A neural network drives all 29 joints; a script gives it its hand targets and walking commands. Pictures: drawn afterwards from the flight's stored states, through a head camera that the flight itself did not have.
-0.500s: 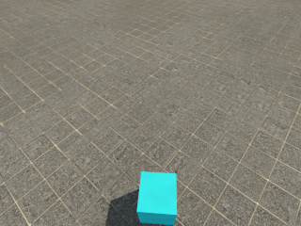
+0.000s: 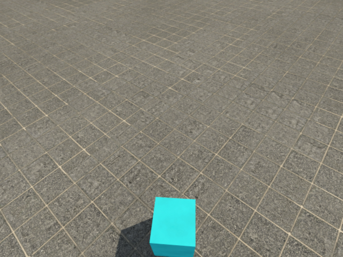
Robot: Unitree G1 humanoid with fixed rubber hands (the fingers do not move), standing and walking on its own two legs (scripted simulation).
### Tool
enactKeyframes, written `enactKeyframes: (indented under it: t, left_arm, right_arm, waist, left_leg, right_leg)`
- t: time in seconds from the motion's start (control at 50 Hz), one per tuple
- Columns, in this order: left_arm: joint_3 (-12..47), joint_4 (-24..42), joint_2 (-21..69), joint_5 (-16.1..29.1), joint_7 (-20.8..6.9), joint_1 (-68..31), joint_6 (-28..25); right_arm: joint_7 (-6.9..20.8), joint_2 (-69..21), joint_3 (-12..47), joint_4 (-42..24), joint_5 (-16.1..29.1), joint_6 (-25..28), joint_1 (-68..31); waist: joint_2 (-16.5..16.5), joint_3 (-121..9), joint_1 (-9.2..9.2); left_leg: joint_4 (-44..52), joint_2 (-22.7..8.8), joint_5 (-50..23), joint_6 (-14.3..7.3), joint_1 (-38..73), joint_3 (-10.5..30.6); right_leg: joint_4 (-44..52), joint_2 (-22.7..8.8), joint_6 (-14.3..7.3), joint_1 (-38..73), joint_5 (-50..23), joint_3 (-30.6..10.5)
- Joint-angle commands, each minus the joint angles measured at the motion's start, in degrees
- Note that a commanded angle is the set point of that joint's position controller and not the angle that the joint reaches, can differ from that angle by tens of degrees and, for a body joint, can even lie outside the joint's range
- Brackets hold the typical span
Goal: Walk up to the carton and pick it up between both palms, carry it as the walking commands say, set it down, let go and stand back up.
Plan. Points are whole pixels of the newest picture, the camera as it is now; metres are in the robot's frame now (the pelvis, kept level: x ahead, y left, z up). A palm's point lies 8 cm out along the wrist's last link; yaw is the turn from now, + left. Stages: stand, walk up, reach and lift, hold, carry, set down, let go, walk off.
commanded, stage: walk up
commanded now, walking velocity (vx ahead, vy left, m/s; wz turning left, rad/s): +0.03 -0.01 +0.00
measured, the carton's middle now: (174, 228) +0.40 +0.03 -0.65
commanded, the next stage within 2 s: stand in 0.06 s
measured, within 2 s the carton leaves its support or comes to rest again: neither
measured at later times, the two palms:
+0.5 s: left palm out of the picture +0.02 +0.26 -0.13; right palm out of the picture +0.05 -0.26 -0.11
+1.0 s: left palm out of the picture +0.05 +0.26 -0.12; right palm out of the picture +0.07 -0.26 -0.12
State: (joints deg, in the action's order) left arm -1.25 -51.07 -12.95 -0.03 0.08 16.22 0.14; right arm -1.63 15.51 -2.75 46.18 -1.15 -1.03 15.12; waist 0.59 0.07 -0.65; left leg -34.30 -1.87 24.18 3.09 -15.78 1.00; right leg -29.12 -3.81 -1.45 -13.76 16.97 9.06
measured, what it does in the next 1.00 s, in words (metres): steps on the spot: left foot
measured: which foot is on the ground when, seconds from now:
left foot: up 0.00-0.14, down 0.16-1.00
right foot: down 0.00-1.00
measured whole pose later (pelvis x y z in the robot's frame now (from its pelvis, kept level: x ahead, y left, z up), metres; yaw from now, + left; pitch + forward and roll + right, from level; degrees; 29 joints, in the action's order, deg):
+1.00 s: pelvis -0.03 +0.01 -0.01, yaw +0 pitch +0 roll +0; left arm -1.2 -44.1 -13.0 0.0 0.4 13.1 6.3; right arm 0.4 15.5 -2.6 44.8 -0.1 -4.9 11.8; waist 0.3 2.1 -0.6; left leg -31.5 -1.8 16.0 1.6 -15.8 1.0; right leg -30.6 -2.6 -1.5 -15.6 15.4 9.5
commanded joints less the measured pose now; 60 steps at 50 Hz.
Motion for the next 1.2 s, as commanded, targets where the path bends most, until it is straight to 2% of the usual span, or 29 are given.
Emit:
enactKeyframes:
  t: [0.0,0.04,0.06,0.08,0.12,0.14,0.16,0.18,0.22,0.3,0.4,0.46,0.6,0.74,0.9,0.92,0.94,0.96,0.98,1.0,1.04,1.1,1.14,1.18]
  left_arm:
    - [-0.7,0.1,-5.9,-1.7,1.3,2.9,-1.1]
    - [-1.1,0.2,-6.3,-1.5,1.3,2.3,-0.7]
    - [-1.6,0.4,-6.2,-1.2,1.3,1.8,-0.2]
    - [-1.6,0.6,-5.9,-1.2,1.4,0.5,0.3]
    - [-1.6,1.0,-4.8,-0.9,1.3,-0.5,1.0]
    - [-1.6,1.3,-4.1,-0.9,1.3,-0.2,1.1]
    - [-1.8,1.3,-3.3,-0.7,1.3,0.2,1.4]
    - [-1.5,1.4,-3.1,-0.7,1.2,0.4,1.5]
    - [-1.6,1.1,-4.3,-0.9,1.1,0.7,1.4]
    - [-1.7,0.4,-4.9,-0.9,0.9,1.3,1.1]
    - [-2.2,0.2,-5.7,-1.1,1.0,0.4,0.9]
    - [-2.5,0.3,-6.1,-1.1,1.1,-0.1,0.9]
    - [-2.4,0.6,-5.4,-1.1,1.0,-0.1,0.9]
    - [-2.2,0.6,-5.5,-1.1,1.0,-0.1,0.7]
    - [-1.9,0.8,-5.2,-1.1,1.0,-0.2,0.7]
    - [1.0,32.0,-7.4,-0.1,0.0,-39.5,2.9]
    - [-2.4,23.7,-7.3,0.7,-0.1,-29.1,6.9]
    - [-1.3,22.0,-7.6,1.5,-0.5,-25.7,9.5]
    - [-1.3,20.5,-6.9,2.0,-1.0,-22.3,12.3]
    - [-1.8,18.6,-7.2,2.0,-1.6,-18.7,14.9]
    - [-2.1,17.1,-6.8,1.8,-1.8,-14.6,17.5]
    - [-3.3,16.4,-6.5,0.1,-1.9,-14.2,16.4]
    - [-4.2,16.6,-5.0,-0.3,-2.0,-15.0,14.4]
    - [-5.8,16.7,-3.8,0.4,-2.5,-16.3,11.6]
  right_arm:
    - [0.6,-0.5,0.6,2.4,0.2,0.0,1.9]
    - [0.5,-0.2,0.8,2.4,0.6,0.4,3.1]
    - [0.5,-0.1,1.1,1.8,0.8,0.8,2.8]
    - [0.4,0.0,1.2,2.1,0.6,1.0,2.7]
    - [-0.1,1.2,0.9,3.2,0.3,1.5,4.0]
    - [-0.3,2.8,0.5,3.3,0.2,1.7,4.9]
    - [-0.3,3.9,0.4,3.2,0.5,1.8,5.1]
    - [-0.2,4.2,0.4,2.7,0.4,1.8,3.5]
    - [-0.1,3.3,0.7,2.2,0.1,1.8,1.4]
    - [0.0,2.7,0.9,2.4,-0.2,1.8,1.0]
    - [0.1,2.0,0.6,2.9,-0.2,1.5,1.8]
    - [0.1,2.0,0.5,3.1,-0.2,1.4,2.6]
    - [0.3,2.5,0.4,3.1,-0.2,1.6,3.0]
    - [0.4,2.5,0.6,2.8,-0.1,1.7,3.0]
    - [0.4,2.7,0.7,2.5,-0.2,1.7,2.6]
    - [3.4,4.8,-1.1,-21.9,2.0,-1.4,-33.1]
    - [3.2,5.2,-2.7,-14.7,0.8,-6.2,-24.4]
    - [3.7,5.5,-1.0,-13.5,2.6,-8.6,-20.8]
    - [3.6,6.2,-0.5,-12.8,2.5,-11.1,-20.6]
    - [3.4,6.4,-0.2,-13.0,2.5,-13.2,-19.3]
    - [2.8,4.2,0.9,-14.2,2.3,-15.6,-16.0]
    - [2.9,1.3,0.6,-14.4,1.3,-15.0,-14.7]
    - [3.2,-1.0,-0.2,-12.7,1.5,-13.5,-13.9]
    - [3.3,-2.3,-1.3,-12.4,2.4,-10.8,-14.8]
  waist:
    - [-11.8,-1.2,-0.50]
    - [-11.6,-4.5,-0.48]
    - [-12.0,-5.5,0.03]
    - [-10.5,-4.1,0.42]
    - [-5.1,-2.6,0.58]
    - [-1.0,-3.0,0.22]
    - [2.2,-2.3,0.07]
    - [4.5,-0.8,-0.11]
    - [3.6,-0.2,-0.44]
    - [2.8,0.2,-0.69]
    - [-1.6,2.5,-0.26]
    - [-2.3,3.4,-0.01]
    - [-0.7,2.9,-0.01]
    - [-1.5,1.6,-0.04]
    - [-0.8,1.3,-0.10]
    - [3.8,2.2,-0.80]
    - [0.2,4.0,-1.01]
    - [2.2,2.2,-1.52]
    - [0.7,3.9,-2.15]
    - [-1.9,2.9,-2.49]
    - [-3.9,3.0,-3.24]
    - [-1.9,4.4,-2.94]
    - [-0.9,2.7,-1.83]
    - [-1.3,-3.0,-0.37]
  left_leg:
    - [-3.0,1.2,-1.0,-0.3,-5.0,-3.1]
    - [1.1,1.0,-5.3,-0.5,-2.1,-3.5]
    - [4.7,0.9,-8.3,-0.5,0.4,-4.7]
    - [9.3,0.4,-13.3,-0.6,2.3,-4.1]
    - [13.5,-2.0,-23.2,-1.3,4.5,-0.8]
    - [12.0,-5.0,-31.4,-1.9,5.5,2.2]
    - [11.0,-6.3,-31.9,-2.7,4.5,4.0]
    - [11.5,-6.4,-29.3,-3.4,2.8,5.1]
    - [13.7,-5.9,-25.1,-3.9,0.2,6.3]
    - [14.1,-4.3,-20.4,-3.8,-2.0,5.3]
    - [11.2,-1.8,-15.6,-3.2,-2.3,2.0]
    - [10.7,-1.4,-14.3,-3.1,-2.1,1.6]
    - [11.3,-2.2,-15.9,-3.5,-2.1,3.1]
    - [10.4,-1.9,-18.7,-3.4,-1.4,2.9]
    - [10.5,-2.4,-20.1,-3.6,-0.9,3.5]
    - [4.6,2.6,2.5,-1.7,-13.9,-4.8]
    - [3.6,2.1,3.9,-2.2,-14.7,-4.6]
    - [3.6,2.3,6.6,-3.2,-15.6,-4.9]
    - [2.1,2.3,7.1,-3.2,-17.0,-5.2]
    - [1.7,2.8,5.7,-3.7,-15.4,-5.2]
    - [1.8,3.3,2.4,-4.7,-13.2,-4.6]
    - [1.4,3.0,-2.3,-4.8,-16.4,-3.1]
    - [-0.4,2.8,-7.5,-4.7,-18.7,-2.5]
    - [-4.4,2.9,-15.0,-4.7,-21.0,-1.7]
  right_leg:
    - [6.8,-11.0,-4.6,12.5,-47.2,-8.7]
    - [5.1,-10.6,-4.1,13.9,-45.3,-7.1]
    - [6.2,-8.5,-3.5,12.5,-33.6,-5.6]
    - [6.4,-7.6,-2.5,10.5,-26.3,-5.3]
    - [5.6,-5.7,-0.7,7.8,-17.5,-4.7]
    - [4.6,-4.1,0.0,6.1,-11.2,-3.6]
    - [4.8,-2.6,0.4,4.9,-3.8,-3.2]
    - [5.5,-1.7,0.8,4.5,-2.7,-3.7]
    - [5.3,-1.4,0.9,6.0,-3.6,-4.3]
    - [6.4,-2.6,0.7,7.5,-4.1,-5.5]
    - [9.3,-4.9,-0.3,4.3,0.8,-7.9]
    - [9.8,-5.5,-0.6,2.6,3.2,-8.5]
    - [8.6,-4.5,-0.3,2.8,2.5,-7.5]
    - [8.5,-4.6,-0.4,3.9,0.5,-7.5]
    - [7.8,-4.2,-0.3,4.2,-1.4,-7.2]
    - [2.3,4.9,-1.3,-11.2,11.8,-5.5]
    - [0.6,3.3,-0.6,-7.9,11.4,-5.6]
    - [0.9,2.3,-0.9,-4.7,13.0,-5.9]
    - [0.3,1.5,-0.8,-5.4,14.4,-6.4]
    - [0.6,0.9,-0.2,-4.0,14.1,-7.3]
    - [1.5,1.2,0.3,-2.9,10.1,-9.0]
    - [-0.7,2.1,0.7,-1.1,1.2,-9.9]
    - [-3.4,2.8,0.7,-1.1,-6.2,-10.0]
    - [-7.8,2.9,1.0,-0.8,-17.7,-10.7]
